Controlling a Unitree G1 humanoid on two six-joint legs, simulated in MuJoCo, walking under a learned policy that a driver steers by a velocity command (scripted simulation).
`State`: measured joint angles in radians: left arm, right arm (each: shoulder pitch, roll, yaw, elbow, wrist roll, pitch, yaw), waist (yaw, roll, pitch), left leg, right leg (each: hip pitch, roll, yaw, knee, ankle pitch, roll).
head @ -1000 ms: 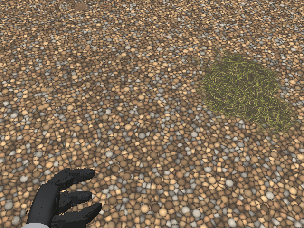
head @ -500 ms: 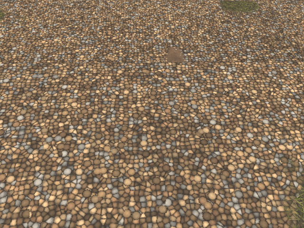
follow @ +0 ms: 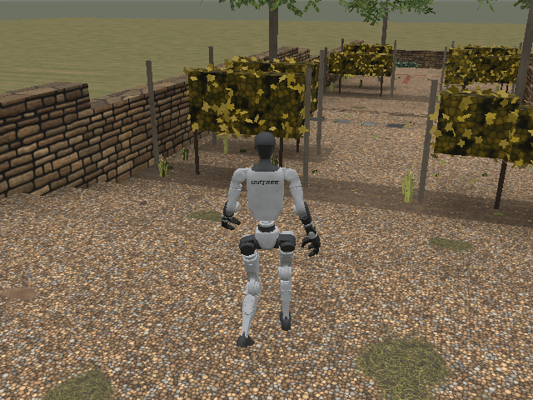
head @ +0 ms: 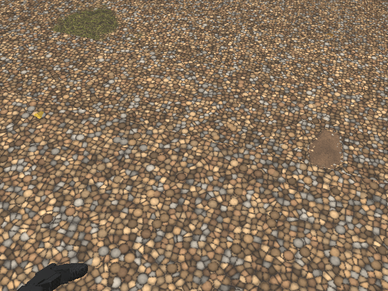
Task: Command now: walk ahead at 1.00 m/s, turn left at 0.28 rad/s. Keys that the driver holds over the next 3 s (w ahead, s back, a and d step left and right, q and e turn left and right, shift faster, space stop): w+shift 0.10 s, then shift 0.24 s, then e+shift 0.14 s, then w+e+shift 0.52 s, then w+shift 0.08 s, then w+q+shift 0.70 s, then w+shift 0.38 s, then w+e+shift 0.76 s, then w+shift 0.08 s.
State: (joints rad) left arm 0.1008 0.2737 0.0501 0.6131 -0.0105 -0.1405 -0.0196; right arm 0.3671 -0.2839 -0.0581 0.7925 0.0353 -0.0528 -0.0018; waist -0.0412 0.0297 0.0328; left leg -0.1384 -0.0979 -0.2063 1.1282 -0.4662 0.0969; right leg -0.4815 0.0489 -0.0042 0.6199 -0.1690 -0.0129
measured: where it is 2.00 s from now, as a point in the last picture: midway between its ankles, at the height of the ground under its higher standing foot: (293, 138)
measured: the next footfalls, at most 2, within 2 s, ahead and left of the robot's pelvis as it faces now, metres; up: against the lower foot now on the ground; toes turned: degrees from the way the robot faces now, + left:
left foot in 0.36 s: +0.53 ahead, +0.09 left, +0.00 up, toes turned +0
right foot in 0.94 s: +0.55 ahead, -0.24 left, +0.00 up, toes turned -31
